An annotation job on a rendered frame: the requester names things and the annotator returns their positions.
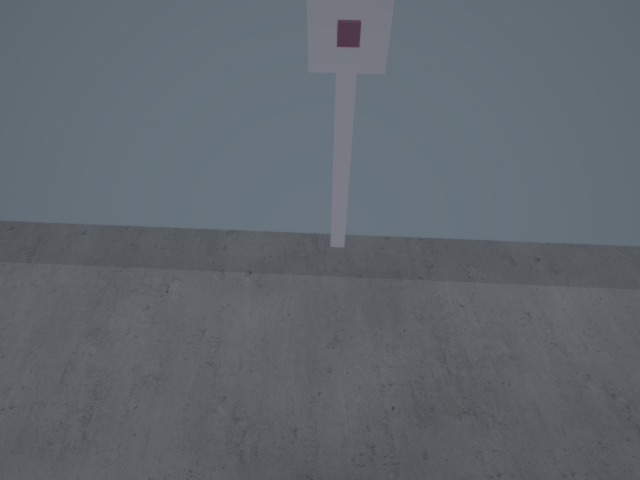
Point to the panel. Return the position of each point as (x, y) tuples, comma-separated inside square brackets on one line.
[(325, 57)]

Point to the button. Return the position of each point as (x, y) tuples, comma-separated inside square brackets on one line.
[(348, 33)]

